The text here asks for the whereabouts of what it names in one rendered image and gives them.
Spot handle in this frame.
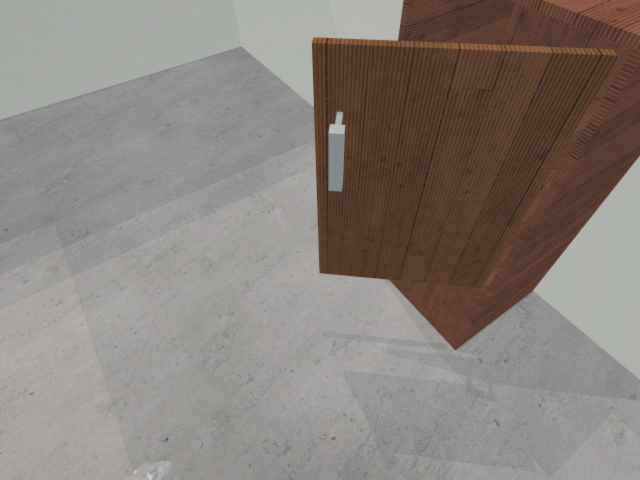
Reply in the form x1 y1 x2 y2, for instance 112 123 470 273
329 112 345 192

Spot cupboard door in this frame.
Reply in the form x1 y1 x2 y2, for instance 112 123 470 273
312 37 619 288

